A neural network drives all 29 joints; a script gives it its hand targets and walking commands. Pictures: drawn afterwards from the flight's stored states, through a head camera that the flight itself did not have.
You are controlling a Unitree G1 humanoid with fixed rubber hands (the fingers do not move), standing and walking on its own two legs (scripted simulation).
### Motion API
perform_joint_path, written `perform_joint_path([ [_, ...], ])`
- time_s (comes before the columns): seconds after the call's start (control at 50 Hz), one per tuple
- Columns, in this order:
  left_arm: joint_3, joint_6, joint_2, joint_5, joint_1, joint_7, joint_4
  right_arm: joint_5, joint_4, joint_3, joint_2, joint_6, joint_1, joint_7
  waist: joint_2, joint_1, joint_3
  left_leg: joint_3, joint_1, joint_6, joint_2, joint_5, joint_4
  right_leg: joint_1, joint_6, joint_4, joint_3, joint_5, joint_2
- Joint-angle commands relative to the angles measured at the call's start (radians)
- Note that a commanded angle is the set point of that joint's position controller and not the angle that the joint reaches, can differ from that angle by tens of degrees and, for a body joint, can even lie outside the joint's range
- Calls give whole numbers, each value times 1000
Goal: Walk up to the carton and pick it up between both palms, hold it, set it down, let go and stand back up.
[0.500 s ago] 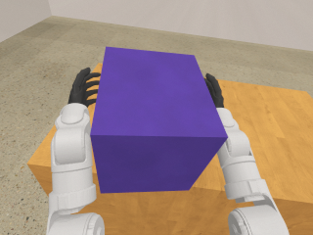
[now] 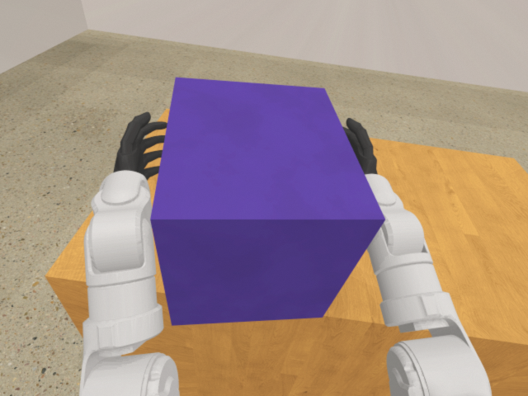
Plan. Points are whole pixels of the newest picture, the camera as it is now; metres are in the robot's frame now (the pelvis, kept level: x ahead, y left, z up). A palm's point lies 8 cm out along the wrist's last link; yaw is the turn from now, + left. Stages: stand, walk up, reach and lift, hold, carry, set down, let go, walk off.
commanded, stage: hold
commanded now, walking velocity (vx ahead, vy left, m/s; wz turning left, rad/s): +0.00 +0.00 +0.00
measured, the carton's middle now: (251, 201) +0.35 +0.00 +0.16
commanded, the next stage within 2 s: none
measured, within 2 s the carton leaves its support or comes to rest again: neither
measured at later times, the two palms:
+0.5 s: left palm (137, 169) +0.36 +0.16 +0.21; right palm (363, 170) +0.36 -0.15 +0.21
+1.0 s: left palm (132, 170) +0.36 +0.16 +0.21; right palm (359, 165) +0.37 -0.15 +0.22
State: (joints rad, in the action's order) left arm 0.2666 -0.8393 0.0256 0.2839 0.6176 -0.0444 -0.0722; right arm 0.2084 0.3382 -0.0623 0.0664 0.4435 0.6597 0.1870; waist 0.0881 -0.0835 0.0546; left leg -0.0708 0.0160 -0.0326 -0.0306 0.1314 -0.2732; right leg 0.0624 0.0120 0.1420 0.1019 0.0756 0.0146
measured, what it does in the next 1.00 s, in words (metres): stands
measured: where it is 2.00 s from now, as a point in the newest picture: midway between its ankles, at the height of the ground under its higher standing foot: outside the picture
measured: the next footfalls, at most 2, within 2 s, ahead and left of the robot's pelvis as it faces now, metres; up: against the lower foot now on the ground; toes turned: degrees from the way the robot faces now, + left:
none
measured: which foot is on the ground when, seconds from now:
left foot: down 0.00-1.00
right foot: down 0.00-1.00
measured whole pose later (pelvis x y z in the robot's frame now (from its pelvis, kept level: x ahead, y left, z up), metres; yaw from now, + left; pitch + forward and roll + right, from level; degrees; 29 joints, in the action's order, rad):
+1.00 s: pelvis +0.01 +0.00 +0.00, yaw +0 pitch -6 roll -1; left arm 0.28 -0.86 0.02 0.28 0.60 -0.06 -0.11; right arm 0.25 0.30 -0.04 0.08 0.49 0.68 0.22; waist 0.08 -0.09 0.03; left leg -0.08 0.03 -0.04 -0.03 0.14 -0.27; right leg 0.05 0.01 0.13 0.11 0.08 0.01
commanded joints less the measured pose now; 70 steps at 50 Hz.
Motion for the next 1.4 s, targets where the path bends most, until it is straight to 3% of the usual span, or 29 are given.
perform_joint_path([
  [0.0, -371, 48, 322, -126, 538, -135, -96, 47, -238, 237, -289, -55, 642, -43, -95, -15, -381, 96, -19, -22, 85, -170, 19, 111, 24, 11, 20, -88, -64],
  [0.1, -435, 63, 332, -151, 572, -129, -165, 61, -285, 273, -309, -53, 642, -36, -120, -31, -450, 86, -82, -38, 91, -305, -18, 109, 20, 19, 23, -187, -79],
  [0.42, -404, 19, 322, -134, 530, -142, -157, 103, -289, 289, -282, -16, 639, -16, -113, -20, -384, 83, -53, -32, 88, -257, 8, 135, 17, 12, 17, -180, -73],
  [0.52, -400, 26, 328, -145, 549, -139, -158, 102, -308, 290, -283, -13, 650, -18, -81, -13, -404, 82, -60, -28, 83, -232, 8, 132, 20, 16, 22, -163, -76],
  [0.58, -405, 24, 326, -149, 540, -136, -156, 106, -292, 291, -279, -8, 642, -15, -88, -21, -392, 77, -69, -28, 82, -236, 6, 118, 20, 13, 22, -158, -77],
  [0.68, -396, 25, 323, -143, 548, -139, -143, 102, -285, 282, -295, -8, 648, -17, -105, -5, -406, 81, -42, -28, 82, -221, 18, 114, 23, 11, 17, -132, -69],
  [0.8, -401, 22, 329, -146, 553, -145, -160, 101, -267, 274, -284, -4, 635, -13, -110, -25, -401, 81, -54, -29, 88, -247, 8, 126, 23, 13, 13, -175, -70],
  [1.04, -413, 24, 327, -147, 560, -151, -171, 107, -277, 283, -287, 5, 643, -5, -111, -29, -410, 81, -50, -34, 88, -259, 6, 118, 23, 11, 13, -175, -71],
  [1.22, -391, 20, 327, -144, 555, -144, -136, 116, -275, 285, -279, 4, 659, -13, -92, -7, -390, 77, -43, -23, 83, -222, 17, 120, 27, 14, 16, -146, -70],
  [1.38, -391, 14, 331, -140, 557, -143, -147, 111, -258, 279, -278, 2, 662, -16, -97, -8, -413, 84, -60, -24, 85, -233, 11, 126, 25, 19, 13, -153, -74],
])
